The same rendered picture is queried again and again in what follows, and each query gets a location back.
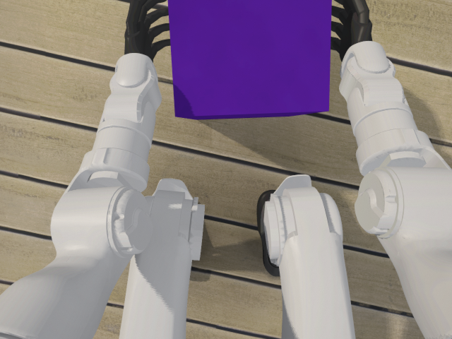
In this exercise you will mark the carton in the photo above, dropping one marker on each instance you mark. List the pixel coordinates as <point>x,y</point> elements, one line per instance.
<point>236,59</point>

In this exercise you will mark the robot left shin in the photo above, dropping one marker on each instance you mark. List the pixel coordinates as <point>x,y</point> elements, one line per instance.
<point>169,185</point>

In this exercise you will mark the robot left forearm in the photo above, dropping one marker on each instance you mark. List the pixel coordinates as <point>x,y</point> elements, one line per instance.
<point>124,137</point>

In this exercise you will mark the robot left upper arm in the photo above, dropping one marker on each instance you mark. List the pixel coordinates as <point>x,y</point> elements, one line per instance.
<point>95,232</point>

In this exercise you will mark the robot right forearm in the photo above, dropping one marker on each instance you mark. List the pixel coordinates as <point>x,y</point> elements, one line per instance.
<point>380,116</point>

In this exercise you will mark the left robot hand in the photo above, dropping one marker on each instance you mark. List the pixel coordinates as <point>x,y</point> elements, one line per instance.
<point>138,36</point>

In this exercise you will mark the right robot thigh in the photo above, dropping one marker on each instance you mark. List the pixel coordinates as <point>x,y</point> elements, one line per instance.
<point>315,293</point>

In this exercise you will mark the right robot hand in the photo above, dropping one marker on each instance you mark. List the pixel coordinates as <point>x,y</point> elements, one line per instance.
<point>355,25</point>

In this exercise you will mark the robot right upper arm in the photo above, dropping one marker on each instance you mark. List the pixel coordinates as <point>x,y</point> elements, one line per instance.
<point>409,209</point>

